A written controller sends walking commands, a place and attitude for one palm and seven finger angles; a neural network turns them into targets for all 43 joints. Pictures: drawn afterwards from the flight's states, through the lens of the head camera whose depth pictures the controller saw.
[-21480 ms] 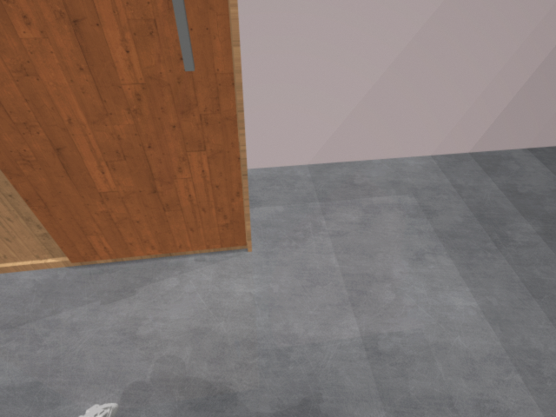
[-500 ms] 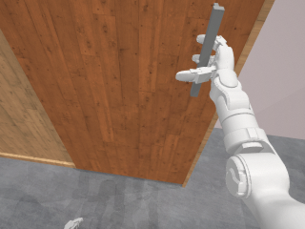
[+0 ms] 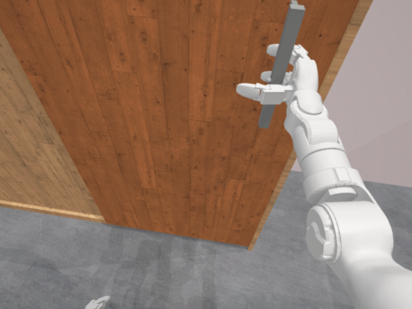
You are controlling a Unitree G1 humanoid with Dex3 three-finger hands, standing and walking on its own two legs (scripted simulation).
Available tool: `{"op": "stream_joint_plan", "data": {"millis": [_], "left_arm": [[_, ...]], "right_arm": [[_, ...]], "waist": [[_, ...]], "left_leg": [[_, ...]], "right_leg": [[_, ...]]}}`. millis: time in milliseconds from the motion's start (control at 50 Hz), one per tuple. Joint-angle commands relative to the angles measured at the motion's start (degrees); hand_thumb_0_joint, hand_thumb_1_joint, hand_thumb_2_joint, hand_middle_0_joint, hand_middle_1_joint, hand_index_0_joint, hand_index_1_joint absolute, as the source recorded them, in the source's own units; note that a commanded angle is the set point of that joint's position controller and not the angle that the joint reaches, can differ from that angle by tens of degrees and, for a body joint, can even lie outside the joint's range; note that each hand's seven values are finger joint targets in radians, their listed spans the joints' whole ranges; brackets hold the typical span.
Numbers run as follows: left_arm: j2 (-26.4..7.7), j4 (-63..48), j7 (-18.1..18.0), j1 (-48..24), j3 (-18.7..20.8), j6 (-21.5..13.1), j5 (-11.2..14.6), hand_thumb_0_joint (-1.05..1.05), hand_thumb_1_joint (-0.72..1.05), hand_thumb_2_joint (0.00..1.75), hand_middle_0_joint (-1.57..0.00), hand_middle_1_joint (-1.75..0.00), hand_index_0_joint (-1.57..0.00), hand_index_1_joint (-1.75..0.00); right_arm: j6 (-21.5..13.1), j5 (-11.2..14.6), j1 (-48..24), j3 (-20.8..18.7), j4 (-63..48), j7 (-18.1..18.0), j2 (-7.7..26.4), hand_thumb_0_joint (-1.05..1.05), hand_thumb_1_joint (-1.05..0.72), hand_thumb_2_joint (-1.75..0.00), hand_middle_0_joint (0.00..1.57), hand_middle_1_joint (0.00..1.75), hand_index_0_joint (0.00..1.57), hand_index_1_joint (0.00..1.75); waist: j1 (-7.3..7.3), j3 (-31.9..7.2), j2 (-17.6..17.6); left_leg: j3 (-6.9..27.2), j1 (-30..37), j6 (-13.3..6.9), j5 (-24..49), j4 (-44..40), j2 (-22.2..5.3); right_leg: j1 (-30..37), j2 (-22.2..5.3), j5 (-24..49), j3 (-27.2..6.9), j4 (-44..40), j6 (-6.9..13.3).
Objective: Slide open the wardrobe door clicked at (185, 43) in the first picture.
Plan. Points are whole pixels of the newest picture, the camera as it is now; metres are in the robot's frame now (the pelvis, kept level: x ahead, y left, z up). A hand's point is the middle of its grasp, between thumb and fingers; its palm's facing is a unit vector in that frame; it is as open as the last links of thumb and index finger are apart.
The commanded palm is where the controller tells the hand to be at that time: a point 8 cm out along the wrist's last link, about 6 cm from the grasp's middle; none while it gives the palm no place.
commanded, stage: grip the handle and tug to test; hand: right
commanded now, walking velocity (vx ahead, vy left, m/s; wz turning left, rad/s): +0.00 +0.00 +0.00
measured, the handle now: (276, 72) +0.53 -0.08 +0.22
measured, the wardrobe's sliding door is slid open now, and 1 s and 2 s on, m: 0.00 0.00 0.01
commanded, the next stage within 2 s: tug the door sideways, standing still in 1.14 s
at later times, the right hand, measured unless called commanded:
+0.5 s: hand (268, 78) +0.48 -0.05 +0.23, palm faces +0.03 +1.00 +0.00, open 5.8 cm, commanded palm +0.45 -0.10 +0.22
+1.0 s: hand (268, 78) +0.48 -0.05 +0.23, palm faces +0.02 +1.00 +0.01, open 5.8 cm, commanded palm +0.43 -0.11 +0.22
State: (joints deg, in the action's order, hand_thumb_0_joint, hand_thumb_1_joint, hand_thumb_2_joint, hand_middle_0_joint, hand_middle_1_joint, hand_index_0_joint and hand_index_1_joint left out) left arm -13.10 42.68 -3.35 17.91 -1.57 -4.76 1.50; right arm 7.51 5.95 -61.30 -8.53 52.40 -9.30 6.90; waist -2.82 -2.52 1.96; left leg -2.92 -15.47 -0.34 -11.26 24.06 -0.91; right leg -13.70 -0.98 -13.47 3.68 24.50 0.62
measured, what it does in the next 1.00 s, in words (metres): stands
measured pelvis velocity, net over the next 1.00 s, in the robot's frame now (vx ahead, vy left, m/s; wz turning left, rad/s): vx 0.03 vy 0.01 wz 0.01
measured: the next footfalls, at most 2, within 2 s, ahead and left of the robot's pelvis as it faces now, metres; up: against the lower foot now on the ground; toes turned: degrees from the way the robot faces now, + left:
none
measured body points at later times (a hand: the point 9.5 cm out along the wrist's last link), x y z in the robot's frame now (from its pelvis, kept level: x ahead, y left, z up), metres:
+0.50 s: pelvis +0.01 +0.00 +0.00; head +0.01 +0.02 +0.45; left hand +0.09 +0.25 -0.13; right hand +0.47 -0.11 +0.23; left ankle +0.01 +0.12 -0.74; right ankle -0.01 -0.11 -0.74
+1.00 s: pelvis +0.03 +0.01 +0.00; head +0.03 +0.03 +0.45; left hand +0.14 +0.24 -0.12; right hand +0.47 -0.11 +0.23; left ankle +0.01 +0.12 -0.74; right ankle -0.01 -0.11 -0.74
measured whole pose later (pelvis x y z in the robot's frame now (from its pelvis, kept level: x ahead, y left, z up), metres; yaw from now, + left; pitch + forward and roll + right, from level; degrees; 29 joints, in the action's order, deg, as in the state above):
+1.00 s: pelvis +0.03 +0.01 +0.00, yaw +1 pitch +2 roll +0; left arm -12.8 39.8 -2.7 15.4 -1.4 -1.4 1.8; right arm 13.7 6.9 -51.5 -8.0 36.4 -8.6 5.6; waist -1.6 -3.5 3.0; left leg -2.4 -12.0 -0.7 -12.8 22.5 -0.1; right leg -9.6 -1.6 -14.7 4.2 22.1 0.1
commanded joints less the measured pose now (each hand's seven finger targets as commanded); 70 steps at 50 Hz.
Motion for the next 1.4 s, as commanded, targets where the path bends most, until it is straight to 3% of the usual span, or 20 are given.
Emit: {"op": "stream_joint_plan", "data": {"millis": [0,140,220,300,420,460,600,680,760,800,880,900,960,980,1020,1120,1220,1280,1320,1380], "left_arm": [[-7.01,-6.35,-0.26,-0.53,2.65,-2.55,-0.10,0.00,0.90,0.90,-0.20,-0.30,-0.20,-0.30],[-6.89,-6.09,-0.29,-0.74,2.33,-2.29,0.21,0.00,0.90,0.90,-0.20,-0.30,-0.20,-0.30],[-6.78,-6.48,-0.16,-0.90,2.36,-2.30,0.22,0.00,0.90,0.90,-0.20,-0.30,-0.20,-0.30],[-7.22,-6.28,-0.39,-0.45,2.68,-1.92,0.16,0.00,0.90,0.90,-0.20,-0.30,-0.20,-0.30],[-6.69,-6.99,0.00,-1.18,2.72,-1.86,0.25,0.00,0.90,0.90,-0.20,-0.30,-0.20,-0.30],[-6.60,-6.80,0.05,-0.98,2.60,-1.71,0.23,0.00,0.90,0.90,-0.20,-0.30,-0.20,-0.30],[-6.79,-7.41,0.02,-1.83,2.88,-1.21,0.23,0.00,0.90,0.90,-0.20,-0.30,-0.20,-0.30],[-6.08,-7.70,0.30,-2.54,2.67,-1.30,0.43,0.00,0.90,0.90,-0.20,-0.30,-0.20,-0.30],[-6.20,-8.03,0.22,-3.06,2.61,-0.83,0.38,0.00,0.90,0.90,-0.20,-0.30,-0.20,-0.30],[-6.51,-8.62,0.19,-3.84,2.84,-0.51,0.27,0.00,0.90,0.90,-0.20,-0.30,-0.20,-0.30],[-5.95,-9.63,0.28,-5.23,2.43,0.21,0.37,0.00,0.90,0.90,-0.20,-0.30,-0.20,-0.30],[-6.38,-9.95,0.26,-5.40,2.60,0.58,0.21,0.00,0.90,0.90,-0.20,-0.30,-0.20,-0.30],[-5.70,-11.05,0.42,-6.87,2.36,1.08,0.48,0.00,0.90,0.90,-0.20,-0.30,-0.20,-0.30],[-5.86,-11.19,0.49,-6.98,2.41,1.43,0.49,0.00,0.90,0.90,-0.20,-0.30,-0.20,-0.30],[-5.58,-12.23,0.70,-8.52,2.42,2.09,0.69,0.00,0.90,0.90,-0.20,-0.30,-0.20,-0.30],[-5.55,-13.99,1.05,-10.33,2.51,3.46,0.60,0.00,0.90,0.90,-0.20,-0.30,-0.20,-0.30],[-5.45,-14.51,0.89,-11.73,2.24,4.96,0.59,0.00,0.90,0.90,-0.20,-0.30,-0.20,-0.30],[-5.19,-12.44,0.59,-10.80,2.39,4.75,0.58,0.00,0.90,0.90,-0.20,-0.30,-0.20,-0.30],[-5.62,-10.93,0.17,-9.72,2.62,4.73,0.45,0.00,0.90,0.90,-0.20,-0.30,-0.20,-0.30],[-5.09,-10.00,0.11,-8.71,2.70,4.66,-0.05,0.00,0.90,0.90,-0.20,-0.30,-0.20,-0.30]], "right_arm": [[-5.29,0.02,-31.77,-1.83,-15.28,0.63,9.09,0.00,-0.20,-0.60,0.38,1.30,0.38,1.30],[-4.21,-0.33,-31.51,-1.14,-13.49,1.16,8.64,0.00,-0.53,-0.74,0.41,1.35,0.41,1.35],[-4.04,-0.18,-30.01,-0.63,-14.02,1.03,7.37,0.00,-0.71,-0.82,0.43,1.37,0.43,1.37],[-3.58,0.03,-29.99,-2.18,-13.93,1.15,9.54,0.00,-0.90,-0.90,0.45,1.40,0.45,1.40],[-3.51,-0.02,-28.16,-1.24,-17.25,1.14,7.81,0.00,-0.90,-0.90,0.45,1.40,0.45,1.40],[-3.03,0.05,-29.73,0.19,-17.74,1.16,6.20,0.00,-0.90,-0.90,0.45,1.40,0.45,1.40],[-2.06,0.18,-27.12,-0.08,-20.07,1.25,6.45,0.00,-0.90,-0.90,0.45,1.40,0.45,1.40],[-1.24,0.45,-26.71,2.49,-22.43,1.38,2.86,0.00,-0.90,-0.90,0.45,1.40,0.45,1.40],[-0.10,0.63,-25.46,2.57,-23.53,1.47,2.66,0.00,-0.90,-0.90,0.45,1.40,0.45,1.40],[0.28,0.75,-21.94,0.31,-24.63,1.46,5.16,0.00,-0.90,-0.90,0.45,1.40,0.45,1.40],[1.78,1.40,-18.49,0.26,-28.21,2.17,4.37,0.00,-0.90,-0.90,0.45,1.40,0.45,1.40],[1.86,1.33,-16.31,-1.78,-28.67,1.98,6.62,0.00,-0.90,-0.90,0.45,1.40,0.45,1.40],[3.18,1.87,-12.94,-0.26,-32.80,2.44,4.07,0.00,-0.90,-0.90,0.45,1.40,0.45,1.40],[3.66,1.83,-11.43,-1.47,-34.14,2.37,5.41,0.00,-0.90,-0.90,0.45,1.40,0.45,1.40],[4.38,1.70,-9.22,0.94,-37.87,2.59,3.18,0.00,-0.90,-0.90,0.45,1.40,0.45,1.40],[7.48,1.82,-1.56,-0.80,-44.73,2.28,4.53,0.00,-0.90,-0.90,0.45,1.40,0.45,1.40],[11.12,1.51,-0.97,-0.26,-48.64,2.19,4.83,0.00,-0.90,-0.90,0.45,1.40,0.45,1.40],[12.80,0.86,-12.67,4.78,-46.35,1.07,0.27,0.00,-0.90,-0.90,0.45,1.40,0.45,1.40],[13.40,0.44,-16.73,4.25,-42.57,-0.16,1.12,0.00,-0.90,-0.90,0.45,1.40,0.45,1.40],[13.72,-0.10,-19.83,6.49,-40.32,-0.82,-2.15,0.00,-0.90,-0.90,0.45,1.40,0.45,1.40]], "waist": [[0.20,-21.19,-6.11],[-0.49,-17.29,-5.48],[-0.02,-18.13,-5.21],[0.08,-19.02,-7.43],[0.79,-20.57,-4.73],[-0.04,-19.76,-5.34],[1.00,-20.54,-6.14],[0.61,-20.40,-4.36],[0.70,-20.39,-6.06],[2.18,-21.75,-7.02],[2.65,-22.11,-6.40],[3.63,-22.68,-7.97],[3.62,-21.79,-7.50],[3.94,-22.19,-8.05],[4.09,-22.05,-5.61],[5.24,-22.94,-6.50],[4.79,-21.29,-6.18],[1.58,-18.84,-5.17],[0.61,-18.14,-6.00],[0.12,-20.60,-3.74]], "left_leg": [[1.09,8.94,-1.19,15.98,-1.08,1.04],[1.17,7.04,-1.01,14.42,-1.80,1.04],[0.92,7.31,-1.22,14.97,-1.46,1.15],[1.04,8.78,-0.96,15.98,-1.61,1.02],[0.97,9.38,-1.27,19.09,-0.88,1.12],[0.86,8.83,-1.15,19.43,-0.99,1.25],[0.68,10.51,-1.31,20.96,-0.72,1.19],[0.63,9.45,-1.27,22.43,-0.54,1.33],[0.54,10.39,-1.18,23.29,-0.52,1.35],[0.49,12.80,-1.26,24.27,-0.42,1.14],[0.54,14.39,-1.26,28.13,-0.15,1.09],[0.28,16.25,-1.35,28.63,-0.09,1.01],[0.27,16.58,-1.21,31.69,0.10,1.07],[0.28,17.29,-1.16,32.80,0.07,1.00],[0.29,17.89,-1.28,33.92,0.29,0.81],[0.04,20.01,-1.18,37.85,0.69,0.74],[-0.04,19.40,-1.24,37.39,0.08,0.76],[0.01,14.10,-1.04,34.95,-0.31,1.14],[0.01,12.48,-1.01,33.45,-0.41,1.27],[-0.16,11.87,-1.13,35.73,1.17,1.14]], "right_leg": [[7.15,0.27,15.42,-2.44,-1.76,0.92],[5.80,0.32,13.11,-2.15,-2.03,1.05],[6.52,0.22,14.49,-2.38,-1.93,0.91],[5.97,0.26,14.67,-2.08,-1.88,1.09],[7.37,0.32,18.11,-1.85,-1.43,0.93],[7.54,0.45,17.89,-1.86,-1.32,0.92],[8.29,0.37,20.02,-1.88,-1.32,0.99],[9.58,0.37,21.43,-1.74,-0.83,0.78],[9.25,0.54,21.46,-1.75,-1.05,1.00],[9.15,0.55,22.65,-1.60,-1.22,1.06],[9.64,0.78,25.08,-1.01,-1.16,1.07],[9.25,0.71,25.99,-1.22,-1.38,1.06],[9.95,0.75,27.89,-0.72,-1.18,1.12],[10.14,0.72,28.60,-0.54,-1.23,1.11],[10.86,0.66,30.77,-0.45,-1.15,1.02],[11.60,0.52,34.32,-0.39,-0.98,0.90],[11.78,0.52,33.70,-0.50,-1.15,0.87],[13.26,0.45,32.67,-1.01,0.23,1.02],[12.93,0.48,31.70,-1.45,0.58,1.13],[13.86,1.00,35.20,-1.82,1.87,0.94]]}}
